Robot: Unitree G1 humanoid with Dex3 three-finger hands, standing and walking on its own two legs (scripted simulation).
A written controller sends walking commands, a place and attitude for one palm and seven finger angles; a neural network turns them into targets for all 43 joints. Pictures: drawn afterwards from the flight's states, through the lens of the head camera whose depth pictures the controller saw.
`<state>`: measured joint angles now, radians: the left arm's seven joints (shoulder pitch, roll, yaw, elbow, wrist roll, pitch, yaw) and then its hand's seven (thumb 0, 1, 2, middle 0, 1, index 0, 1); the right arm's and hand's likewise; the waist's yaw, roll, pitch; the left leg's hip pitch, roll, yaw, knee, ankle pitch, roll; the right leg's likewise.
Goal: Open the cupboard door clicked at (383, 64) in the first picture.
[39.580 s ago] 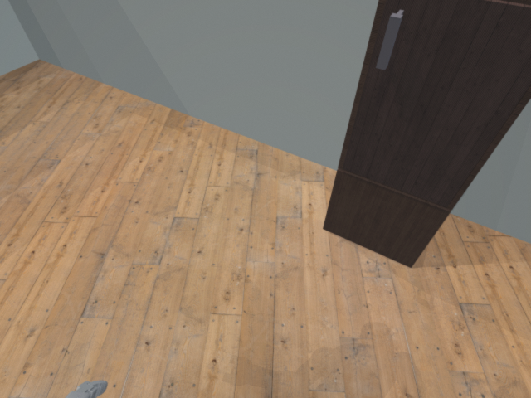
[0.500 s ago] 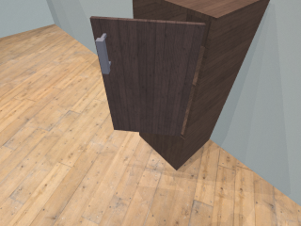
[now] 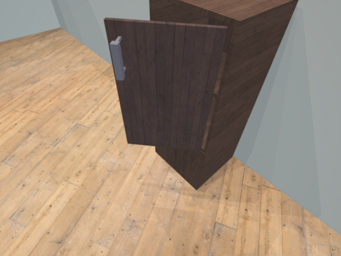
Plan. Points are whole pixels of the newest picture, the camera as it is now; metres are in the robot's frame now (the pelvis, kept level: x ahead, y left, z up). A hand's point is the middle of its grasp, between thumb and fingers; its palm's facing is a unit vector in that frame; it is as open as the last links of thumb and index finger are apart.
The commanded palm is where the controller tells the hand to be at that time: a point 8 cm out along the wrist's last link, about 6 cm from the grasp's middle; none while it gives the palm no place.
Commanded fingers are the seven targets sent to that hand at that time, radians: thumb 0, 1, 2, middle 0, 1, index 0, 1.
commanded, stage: look again from close up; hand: left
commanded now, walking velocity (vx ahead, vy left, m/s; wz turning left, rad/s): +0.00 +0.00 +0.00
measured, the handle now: (119, 58) +0.66 +0.21 +0.14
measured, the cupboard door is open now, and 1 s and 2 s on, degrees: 41 41 41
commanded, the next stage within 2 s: shuffle to correct the standing spot in 0.56 s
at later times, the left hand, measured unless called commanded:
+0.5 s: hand out of the picture +0.01 +0.16 -0.18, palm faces +0.01 -0.99 -0.17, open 7.4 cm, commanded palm none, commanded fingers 0.00 0.90 0.90 -0.20 -0.30 -0.20 -0.30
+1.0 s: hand out of the picture +0.02 +0.18 -0.19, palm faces +0.06 -0.99 -0.14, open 7.4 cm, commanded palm none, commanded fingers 0.00 0.90 0.90 -0.20 -0.30 -0.20 -0.30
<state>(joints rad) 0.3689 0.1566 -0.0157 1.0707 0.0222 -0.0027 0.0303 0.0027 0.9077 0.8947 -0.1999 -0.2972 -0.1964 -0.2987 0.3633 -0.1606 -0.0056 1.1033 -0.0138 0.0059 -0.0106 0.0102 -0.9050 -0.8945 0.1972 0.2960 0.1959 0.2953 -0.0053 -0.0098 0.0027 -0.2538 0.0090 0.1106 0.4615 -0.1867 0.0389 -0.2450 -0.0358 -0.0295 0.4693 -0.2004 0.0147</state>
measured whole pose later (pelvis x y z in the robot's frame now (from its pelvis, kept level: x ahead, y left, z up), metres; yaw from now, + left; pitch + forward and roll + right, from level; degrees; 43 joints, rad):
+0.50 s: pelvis +0.01 +0.00 +0.00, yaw +0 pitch -2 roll +0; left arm 0.32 0.14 -0.02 1.08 0.02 -0.02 0.03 0.00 0.91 0.89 -0.20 -0.30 -0.20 -0.30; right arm 0.28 -0.15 -0.01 1.11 -0.01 -0.01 -0.01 0.01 -0.91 -0.89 0.20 0.30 0.20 0.30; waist 0.00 -0.02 0.01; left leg -0.22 0.01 0.12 0.43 -0.18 0.04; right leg -0.22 -0.03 -0.02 0.44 -0.20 0.02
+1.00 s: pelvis +0.05 +0.02 -0.01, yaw -1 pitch -1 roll -1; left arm 0.40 0.15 0.02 1.07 0.03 -0.01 0.02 0.00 0.91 0.89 -0.20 -0.30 -0.20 -0.30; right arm 0.35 -0.15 -0.01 1.10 -0.02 -0.01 0.00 0.01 -0.91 -0.89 0.20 0.30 0.20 0.30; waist 0.02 -0.03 0.01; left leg -0.22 0.00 0.12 0.55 -0.32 0.06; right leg -0.20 -0.05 -0.01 0.54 -0.32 0.02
